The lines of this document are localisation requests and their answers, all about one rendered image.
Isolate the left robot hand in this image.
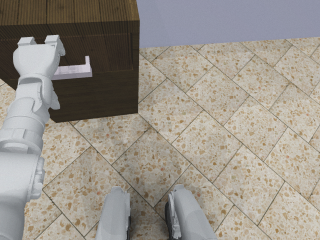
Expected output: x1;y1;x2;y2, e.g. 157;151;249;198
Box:
13;35;66;110

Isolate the handle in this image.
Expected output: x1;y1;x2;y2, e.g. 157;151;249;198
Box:
51;56;93;80

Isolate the left robot upper arm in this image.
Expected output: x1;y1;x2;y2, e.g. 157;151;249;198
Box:
0;152;45;240

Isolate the robot left forearm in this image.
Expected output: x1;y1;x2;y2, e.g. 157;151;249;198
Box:
0;73;53;157

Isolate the right robot foot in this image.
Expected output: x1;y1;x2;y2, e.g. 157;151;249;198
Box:
164;201;182;240

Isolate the robot right shin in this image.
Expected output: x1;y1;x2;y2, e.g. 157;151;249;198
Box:
170;184;191;238

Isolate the cabinet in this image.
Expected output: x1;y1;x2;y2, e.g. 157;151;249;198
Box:
0;0;140;123

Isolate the drawer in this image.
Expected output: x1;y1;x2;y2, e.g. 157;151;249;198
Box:
0;33;132;79

